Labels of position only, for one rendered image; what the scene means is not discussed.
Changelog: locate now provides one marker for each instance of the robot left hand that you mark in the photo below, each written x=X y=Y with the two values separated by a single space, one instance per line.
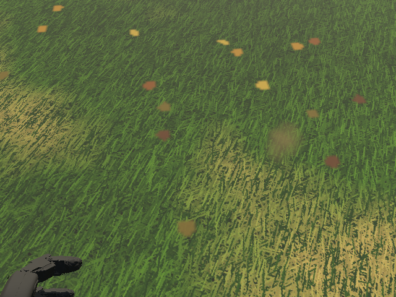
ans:
x=23 y=283

